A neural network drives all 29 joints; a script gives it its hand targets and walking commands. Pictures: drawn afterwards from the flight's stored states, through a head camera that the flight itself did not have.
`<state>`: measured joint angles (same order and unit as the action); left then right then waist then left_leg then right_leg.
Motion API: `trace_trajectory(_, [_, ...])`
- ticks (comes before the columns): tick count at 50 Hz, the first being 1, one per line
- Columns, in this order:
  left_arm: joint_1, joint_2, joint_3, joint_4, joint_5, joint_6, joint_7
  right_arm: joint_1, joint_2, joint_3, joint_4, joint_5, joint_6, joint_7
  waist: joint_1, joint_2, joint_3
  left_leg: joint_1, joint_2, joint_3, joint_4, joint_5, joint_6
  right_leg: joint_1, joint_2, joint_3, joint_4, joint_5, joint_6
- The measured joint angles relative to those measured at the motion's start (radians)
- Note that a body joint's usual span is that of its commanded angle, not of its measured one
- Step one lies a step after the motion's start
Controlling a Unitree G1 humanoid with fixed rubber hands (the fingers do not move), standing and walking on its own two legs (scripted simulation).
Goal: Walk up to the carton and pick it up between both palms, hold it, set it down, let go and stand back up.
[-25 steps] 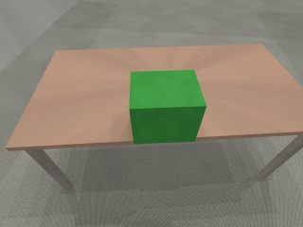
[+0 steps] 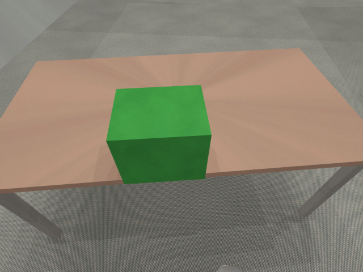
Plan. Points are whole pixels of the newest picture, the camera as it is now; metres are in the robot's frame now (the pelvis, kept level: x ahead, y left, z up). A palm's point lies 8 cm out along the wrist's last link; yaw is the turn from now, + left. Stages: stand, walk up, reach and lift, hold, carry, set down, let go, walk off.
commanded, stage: walk up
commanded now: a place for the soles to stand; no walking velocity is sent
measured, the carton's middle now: (161, 135) +0.51 +0.06 -0.04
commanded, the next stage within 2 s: reach and lift in 1.88 s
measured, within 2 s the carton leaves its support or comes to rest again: neither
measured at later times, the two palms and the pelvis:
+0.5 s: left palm out of the picture +0.07 +0.22 -0.12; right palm (291, 262) +0.16 -0.25 -0.11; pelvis +0.06 -0.02 +0.01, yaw +4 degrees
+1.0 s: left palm out of the picture +0.06 +0.23 -0.11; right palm out of the picture +0.10 -0.27 -0.11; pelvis +0.05 -0.02 +0.02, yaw +5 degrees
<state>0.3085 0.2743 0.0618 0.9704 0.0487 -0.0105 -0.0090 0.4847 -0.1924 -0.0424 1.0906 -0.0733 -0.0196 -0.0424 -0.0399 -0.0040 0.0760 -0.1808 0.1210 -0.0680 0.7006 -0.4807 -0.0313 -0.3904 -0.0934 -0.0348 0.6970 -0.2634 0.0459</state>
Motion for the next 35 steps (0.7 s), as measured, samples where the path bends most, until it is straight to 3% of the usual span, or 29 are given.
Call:
trace_trajectory(3, [-0.014, -0.050, -0.019, -0.006, -0.022, 0.002, 0.021, -0.035, -0.038, 0.013, -0.034, 0.015, 0.034, 0.006, 0.008, 0.041, 0.012, -0.102, -0.037, -0.045, 0.259, -0.137, 0.026, -0.001, 0.019, -0.043, 0.082, -0.059, -0.021])
trace_trajectory(6, [-0.014, -0.100, -0.051, -0.010, -0.032, 0.016, 0.028, -0.087, -0.057, 0.026, -0.075, 0.029, 0.036, 0.003, 0.024, 0.053, 0.012, -0.184, -0.078, 0.015, 0.375, -0.122, 0.025, 0.058, 0.020, -0.068, 0.012, -0.050, -0.039])
trace_trajectory(12, [0.004, -0.135, -0.080, -0.012, -0.012, 0.003, 0.032, -0.186, -0.042, 0.040, -0.126, 0.030, 0.020, 0.005, 0.053, 0.025, 0.015, -0.197, -0.090, 0.103, 0.180, -0.018, 0.019, 0.131, 0.019, -0.092, -0.088, -0.028, -0.049])
trace_trajectory(17, [-0.009, -0.121, -0.084, -0.019, -0.013, 0.012, 0.035, -0.258, -0.035, 0.032, -0.154, 0.032, 0.025, 0.012, 0.055, 0.010, 0.028, -0.117, -0.095, 0.125, -0.042, 0.200, 0.046, 0.116, 0.005, -0.101, -0.025, -0.077, -0.037])
trace_trajectory(19, [-0.025, -0.098, -0.085, -0.020, -0.023, 0.020, 0.033, -0.282, -0.025, 0.033, -0.159, 0.041, 0.022, 0.017, 0.058, -0.015, 0.034, -0.112, -0.111, 0.137, -0.042, 0.184, 0.055, 0.106, -0.012, -0.088, 0.003, -0.095, -0.038])
trace_trajectory(22, [-0.034, -0.074, -0.086, -0.032, -0.033, 0.028, 0.040, -0.304, -0.017, 0.043, -0.154, 0.075, 0.027, 0.026, 0.063, -0.018, 0.020, -0.114, -0.105, 0.137, -0.032, 0.151, 0.059, 0.113, 0.009, -0.067, -0.017, -0.089, -0.054])
trace_trajectory(26, [-0.042, -0.062, -0.089, -0.037, -0.031, 0.013, 0.036, -0.325, -0.019, 0.058, -0.148, 0.069, 0.042, 0.031, 0.063, -0.001, 0.007, -0.107, -0.095, 0.133, -0.053, 0.159, 0.054, 0.134, 0.022, -0.071, -0.068, -0.064, -0.027])
trace_trajectory(35, [-0.051, -0.044, -0.090, -0.049, -0.033, 0.012, 0.030, -0.315, -0.040, 0.067, -0.136, 0.069, 0.042, 0.040, 0.046, 0.018, -0.006, -0.093, -0.102, 0.133, -0.096, 0.187, 0.059, 0.152, 0.019, -0.073, -0.117, -0.034, -0.025])
